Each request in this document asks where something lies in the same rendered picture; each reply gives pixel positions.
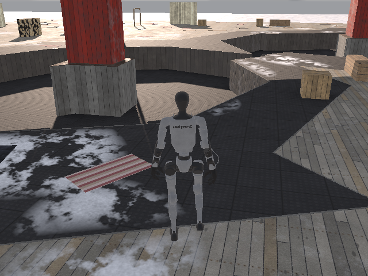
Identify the right robot hand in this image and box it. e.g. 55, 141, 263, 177
204, 169, 217, 185

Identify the robot torso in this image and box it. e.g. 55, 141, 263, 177
170, 114, 196, 173

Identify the robot left forearm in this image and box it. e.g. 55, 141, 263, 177
151, 141, 162, 167

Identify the robot right foot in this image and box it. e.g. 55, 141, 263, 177
196, 221, 204, 231

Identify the robot left upper arm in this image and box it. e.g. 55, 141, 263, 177
156, 117, 171, 149

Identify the robot right forearm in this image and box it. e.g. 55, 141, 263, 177
204, 140, 216, 170

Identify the robot right upper arm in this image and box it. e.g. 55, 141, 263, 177
195, 116, 209, 149

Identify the left robot hand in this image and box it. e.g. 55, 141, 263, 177
151, 166, 164, 180

